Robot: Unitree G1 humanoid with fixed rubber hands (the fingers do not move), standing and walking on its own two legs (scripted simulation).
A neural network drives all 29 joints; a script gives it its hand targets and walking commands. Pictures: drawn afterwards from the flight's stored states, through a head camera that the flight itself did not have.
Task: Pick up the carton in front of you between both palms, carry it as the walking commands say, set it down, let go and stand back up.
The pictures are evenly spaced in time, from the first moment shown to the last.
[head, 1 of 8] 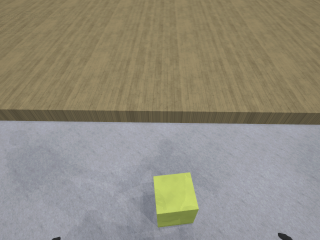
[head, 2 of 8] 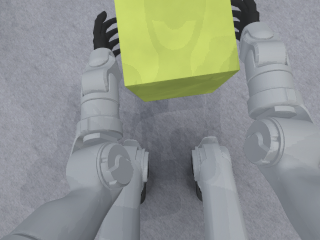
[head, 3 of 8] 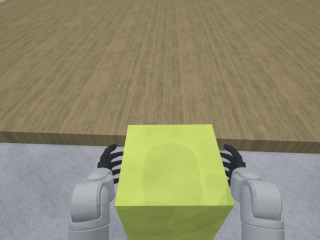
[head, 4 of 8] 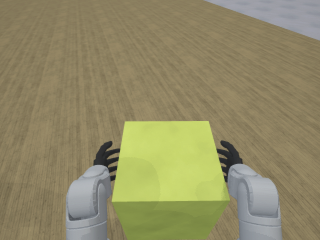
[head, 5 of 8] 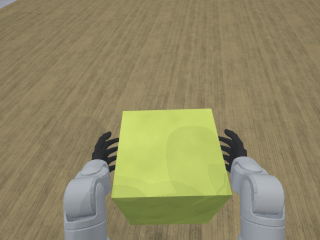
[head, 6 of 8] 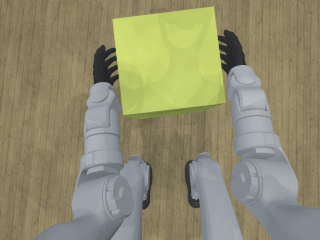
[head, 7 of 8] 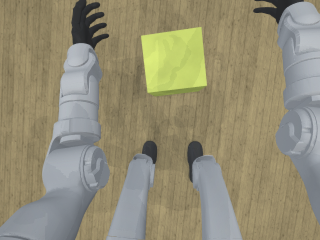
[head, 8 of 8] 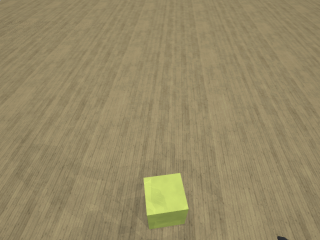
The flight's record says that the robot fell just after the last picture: no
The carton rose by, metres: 0.93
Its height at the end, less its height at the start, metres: +0.14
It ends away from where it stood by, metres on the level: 4.52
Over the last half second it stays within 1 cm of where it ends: yes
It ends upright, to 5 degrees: yes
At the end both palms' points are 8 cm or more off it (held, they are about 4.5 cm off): yes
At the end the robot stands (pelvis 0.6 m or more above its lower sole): yes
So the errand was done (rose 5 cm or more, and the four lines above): yes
